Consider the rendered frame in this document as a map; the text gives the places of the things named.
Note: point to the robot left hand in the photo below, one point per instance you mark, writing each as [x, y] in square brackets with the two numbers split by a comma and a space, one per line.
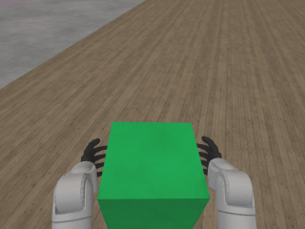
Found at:
[89, 154]

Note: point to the robot right hand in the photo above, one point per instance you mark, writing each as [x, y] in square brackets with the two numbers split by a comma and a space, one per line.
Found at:
[212, 152]

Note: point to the carton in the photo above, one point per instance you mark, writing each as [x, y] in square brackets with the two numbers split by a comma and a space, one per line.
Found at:
[152, 177]

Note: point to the robot right forearm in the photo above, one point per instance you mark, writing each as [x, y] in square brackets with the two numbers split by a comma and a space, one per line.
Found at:
[234, 195]

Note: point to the robot left forearm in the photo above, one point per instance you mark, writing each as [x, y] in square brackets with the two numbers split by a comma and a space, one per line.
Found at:
[72, 205]

